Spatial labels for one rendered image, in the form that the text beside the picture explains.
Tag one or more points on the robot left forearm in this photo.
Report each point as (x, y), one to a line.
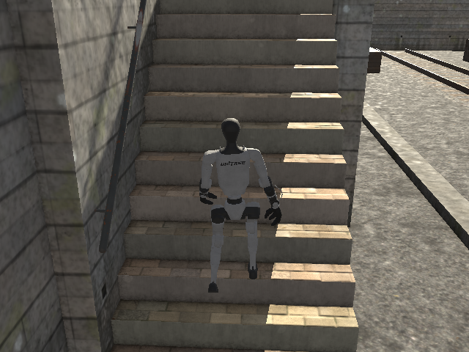
(202, 191)

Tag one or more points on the robot right foot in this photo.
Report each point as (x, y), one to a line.
(252, 273)

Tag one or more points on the robot left hand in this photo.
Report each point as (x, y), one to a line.
(205, 201)

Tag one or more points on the robot right forearm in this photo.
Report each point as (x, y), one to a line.
(271, 195)

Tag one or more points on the robot left thigh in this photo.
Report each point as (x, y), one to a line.
(218, 216)

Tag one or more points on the robot right hand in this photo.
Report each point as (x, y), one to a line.
(276, 213)

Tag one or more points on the left robot upper arm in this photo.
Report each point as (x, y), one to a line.
(208, 159)

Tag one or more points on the right robot upper arm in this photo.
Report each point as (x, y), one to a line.
(255, 155)

